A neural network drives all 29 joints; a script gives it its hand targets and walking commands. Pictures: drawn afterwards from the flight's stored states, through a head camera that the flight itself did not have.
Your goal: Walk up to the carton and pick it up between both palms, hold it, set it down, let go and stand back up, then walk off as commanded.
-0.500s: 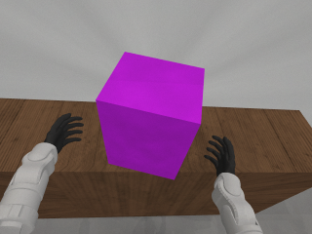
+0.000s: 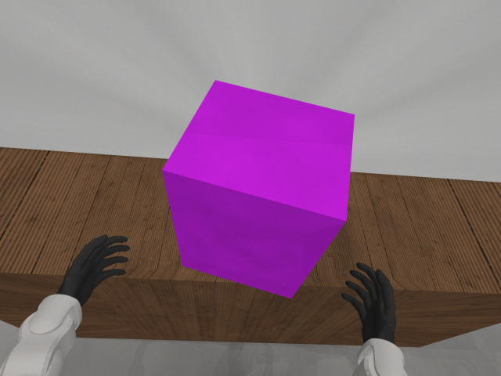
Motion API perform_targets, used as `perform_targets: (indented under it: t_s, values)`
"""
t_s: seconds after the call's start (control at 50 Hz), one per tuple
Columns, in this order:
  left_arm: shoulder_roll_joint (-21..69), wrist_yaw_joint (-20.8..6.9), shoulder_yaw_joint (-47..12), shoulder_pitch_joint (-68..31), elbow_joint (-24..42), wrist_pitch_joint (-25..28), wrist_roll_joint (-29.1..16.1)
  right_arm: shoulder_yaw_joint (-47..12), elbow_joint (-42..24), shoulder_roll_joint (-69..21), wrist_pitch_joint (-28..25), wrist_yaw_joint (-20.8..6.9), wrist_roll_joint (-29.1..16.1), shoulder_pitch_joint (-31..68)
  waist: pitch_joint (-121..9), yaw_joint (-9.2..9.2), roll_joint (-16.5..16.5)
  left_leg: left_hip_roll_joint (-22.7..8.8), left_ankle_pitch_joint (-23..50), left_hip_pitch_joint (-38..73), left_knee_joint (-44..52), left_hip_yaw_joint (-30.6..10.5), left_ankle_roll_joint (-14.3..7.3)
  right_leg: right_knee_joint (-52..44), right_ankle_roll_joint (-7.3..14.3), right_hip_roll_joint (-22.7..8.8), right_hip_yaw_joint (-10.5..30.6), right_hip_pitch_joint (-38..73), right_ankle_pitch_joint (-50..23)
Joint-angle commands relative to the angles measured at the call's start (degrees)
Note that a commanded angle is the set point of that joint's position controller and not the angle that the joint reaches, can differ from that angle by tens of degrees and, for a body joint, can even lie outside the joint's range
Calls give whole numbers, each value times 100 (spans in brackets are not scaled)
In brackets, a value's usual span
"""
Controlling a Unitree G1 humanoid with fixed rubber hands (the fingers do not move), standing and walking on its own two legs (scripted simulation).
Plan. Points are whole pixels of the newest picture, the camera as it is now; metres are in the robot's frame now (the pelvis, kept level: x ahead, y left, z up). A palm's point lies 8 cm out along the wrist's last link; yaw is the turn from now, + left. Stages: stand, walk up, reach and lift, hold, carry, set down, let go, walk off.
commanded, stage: set down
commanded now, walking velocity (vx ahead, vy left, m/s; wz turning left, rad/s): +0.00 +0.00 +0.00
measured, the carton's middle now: (257, 200) +0.41 -0.03 +0.02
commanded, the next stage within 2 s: let go in 1.54 s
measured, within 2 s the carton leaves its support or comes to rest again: neither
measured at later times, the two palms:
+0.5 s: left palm (83, 311) +0.25 +0.24 -0.03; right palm (375, 354) +0.17 -0.19 -0.04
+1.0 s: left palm (112, 325) +0.23 +0.20 -0.04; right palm (384, 350) +0.18 -0.22 -0.06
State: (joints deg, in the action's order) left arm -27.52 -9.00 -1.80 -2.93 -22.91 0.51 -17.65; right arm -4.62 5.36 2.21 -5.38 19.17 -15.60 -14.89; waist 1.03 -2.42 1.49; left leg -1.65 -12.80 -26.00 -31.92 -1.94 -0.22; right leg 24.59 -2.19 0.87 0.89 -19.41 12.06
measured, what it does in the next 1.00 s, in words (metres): stands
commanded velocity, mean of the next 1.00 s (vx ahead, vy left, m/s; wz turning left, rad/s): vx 0.00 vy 0.00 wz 0.00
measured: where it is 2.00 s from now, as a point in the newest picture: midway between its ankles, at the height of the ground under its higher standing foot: outside the picture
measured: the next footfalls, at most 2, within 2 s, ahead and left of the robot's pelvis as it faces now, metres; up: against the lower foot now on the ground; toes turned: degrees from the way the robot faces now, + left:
none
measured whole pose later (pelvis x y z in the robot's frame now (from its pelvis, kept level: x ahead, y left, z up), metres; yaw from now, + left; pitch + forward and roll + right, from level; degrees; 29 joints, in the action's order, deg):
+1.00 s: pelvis +0.02 -0.02 +0.01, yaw +0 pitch +1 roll -1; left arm -15.0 -6.0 0.9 6.9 -22.8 -2.4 -4.1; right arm -1.5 32.4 4.5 -16.7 6.9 -7.5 -12.5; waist 3.4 -1.7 0.1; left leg -1.8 -12.5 -15.8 -26.7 -1.9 1.5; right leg 24.4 -0.6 0.9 0.8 -11.6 14.3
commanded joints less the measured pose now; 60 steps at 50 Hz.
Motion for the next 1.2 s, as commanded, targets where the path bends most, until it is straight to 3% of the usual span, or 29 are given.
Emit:
perform_targets:
  t_s: [0.0, 0.1, 0.14, 0.18, 0.2, 0.22, 0.28, 0.34, 0.36, 0.46, 0.52, 0.56, 0.62, 0.66, 0.7, 0.72, 0.74, 0.76, 0.78, 0.82, 0.96, 0.98, 1.0, 1.02, 1.04, 1.06, 1.08, 1.16, 1.18]
  values:
    - [-1227, -8, 732, 61, 2003, 591, 17, 327, -1125, 134, -753, -171, 567, -141, -1698, 445, -1352, -143, 1531, 3048, 416, -16, 438, -370, 362, 9, -258, 507, -769]
    - [-1045, -59, 833, 729, 1511, 653, 285, -29, -523, 196, -972, -360, 538, -616, -1547, 588, -1246, -98, 1878, 3213, 443, 206, 356, -427, 408, 95, -205, 601, -845]
    - [-1163, -178, 804, 1001, 1635, 878, 43, -96, -802, -77, -1203, -282, 577, -959, -1483, 395, -845, 20, 2036, 3086, 256, 274, 289, -441, 297, 10, -107, 773, -1318]
    - [-957, -139, 820, 913, 1510, 843, 291, -84, -300, 120, -1295, -393, 605, -697, -1499, 492, -1237, -64, 2082, 3208, 369, 220, 367, -386, 387, 97, -223, 590, -1060]
    - [-926, -143, 784, 1067, 1497, 974, 215, 71, -311, 81, -1353, -395, 657, -886, -1389, 352, -1145, -107, 1789, 3211, 368, 101, 381, -417, 397, 16, -124, 619, -949]
    - [-922, -108, 775, 748, 1496, 872, 378, 51, -130, 144, -1338, -418, 700, -427, -1312, 444, -1403, -119, 1524, 3166, 507, 85, 379, -423, 389, 34, -209, 553, -687]
    - [-923, -176, 783, 1180, 1259, 881, 256, -65, -141, 130, -1409, -448, 619, -792, -1040, 470, -930, -31, 1242, 2992, 502, 272, 278, -518, 347, -1, -130, 662, -612]
    - [-779, -71, 725, 859, 1107, 744, 429, 59, 371, 247, -1365, -568, 679, -177, -926, 514, -1239, -74, 972, 2895, 669, 224, 327, -454, 357, 62, -209, 661, -365]
    - [-729, -124, 610, 837, 842, 741, 371, -14, 349, 243, -1346, -593, 687, -248, -850, 505, -982, -63, 822, 2840, 685, 182, 278, -529, 340, 6, -104, 791, -348]
    - [-527, 8, 685, 1041, 843, 601, 723, 271, 753, 493, -1567, -728, 788, -131, -1055, 464, -1072, 4, 1367, 2915, 660, 307, 371, -426, 322, 86, -212, 1050, -838]
    - [-392, -51, 765, 1368, 733, 637, 683, 218, 588, 310, -1774, -698, 927, -396, -1184, 412, -623, 53, 1747, 2953, 536, 412, 284, -463, 213, 6, -132, 1202, -1549]
    - [-156, 29, 813, 1285, 664, 497, 908, 235, 1082, 502, -1697, -863, 998, -161, -1083, 523, -1067, 14, 1775, 3152, 684, 415, 357, -510, 273, 97, -306, 1122, -1182]
    - [-336, 8, 571, 676, 207, 266, 843, 273, 1115, 566, -1467, -885, 869, 389, -629, 437, -1002, -28, 634, 2632, 844, 346, 250, -569, 267, 37, -181, 970, -269]
    - [-147, 92, 583, 750, 503, 197, 843, 326, 1158, 649, -1417, -934, 985, 301, -727, 438, -778, -39, 728, 2644, 908, 406, 258, -495, 257, 69, -182, 1095, -349]
    - [-52, 179, 548, 766, 237, 77, 993, 445, 1416, 708, -1364, -1030, 1086, 582, -793, 489, -856, 16, 764, 2650, 888, 371, 285, -452, 314, 38, -229, 1067, -336]
    - [258, 219, 428, 892, 104, -47, 1126, 517, 1904, 907, -1244, -1112, 1084, 481, -451, 352, -1170, -50, 834, 2963, 1014, 373, 352, -526, 343, 150, -367, 853, -279]
    - [72, 248, 579, 948, 467, 10, 1201, 495, 1816, 811, -1279, -1153, 1127, 366, -747, 428, -1157, 21, 1162, 2935, 948, 425, 376, -569, 310, 100, -305, 1112, -515]
    - [67, 241, 492, 755, 380, 16, 1147, 470, 1713, 720, -1302, -1123, 1078, 528, -865, 333, -915, -1, 1112, 2759, 935, 440, 378, -514, 310, 116, -301, 1177, -516]
    - [31, 271, 650, 702, 473, 6, 1171, 397, 1659, 739, -1250, -1127, 1099, 474, -857, 410, -885, 112, 1259, 2826, 894, 554, 322, -582, 246, 111, -221, 1137, -687]
    - [291, 310, 560, 921, 330, -78, 1235, 557, 2037, 860, -1272, -1189, 1184, 391, -839, 216, -955, 26, 1475, 2996, 949, 459, 417, -525, 293, 158, -303, 1132, -860]
    - [553, 417, 756, 1463, 119, -326, 1599, 476, 2338, 1151, -1350, -1403, 1228, 317, -889, 459, -800, 144, 2118, 3260, 957, 615, 397, -620, 196, 224, -364, 1135, -1433]
    - [180, 308, 884, 1592, 683, -92, 1347, 367, 1590, 647, -1447, -1211, 1193, -234, -1037, 342, -378, 224, 2058, 3165, 787, 713, 276, -604, 76, 78, -202, 1504, -1862]
    - [670, 410, 796, 1595, -85, -354, 1639, 535, 2468, 1189, -1373, -1404, 1342, 234, -858, 251, -626, 160, 2161, 3361, 976, 602, 330, -472, 183, 195, -414, 1038, -1811]
    - [369, 375, 968, 1567, 286, -228, 1522, 436, 1990, 1035, -1456, -1350, 1315, 159, -1083, 440, -397, 185, 2172, 3206, 888, 673, 259, -545, 97, 115, -299, 1265, -1898]
    - [592, 400, 892, 1639, 55, -310, 1598, 477, 2320, 1093, -1396, -1376, 1331, 111, -922, 394, -544, 170, 2157, 3315, 971, 685, 329, -571, 107, 186, -335, 1204, -1822]
    - [267, 317, 974, 1722, 368, -158, 1475, 368, 1920, 877, -1489, -1304, 1290, -105, -916, 379, -154, 200, 2049, 3247, 850, 719, 219, -587, 35, 89, -261, 1328, -2041]
    - [485, 459, 941, 1595, 240, -307, 1665, 574, 2433, 1199, -1397, -1463, 1381, 306, -813, 375, -532, 181, 1879, 3317, 975, 628, 241, -591, 129, 118, -350, 1009, -1630]
    - [722, 534, 811, 1440, 18, -412, 1615, 440, 2586, 1345, -1298, -1610, 1446, 457, -831, 355, -500, 186, 1846, 3341, 1082, 797, 238, -650, 161, 166, -373, 996, -1297]
    - [624, 518, 794, 1457, -102, -420, 1611, 463, 2621, 1310, -1287, -1575, 1457, 414, -649, 421, -200, 164, 1648, 3220, 1048, 814, 200, -684, 92, 152, -368, 982, -1212]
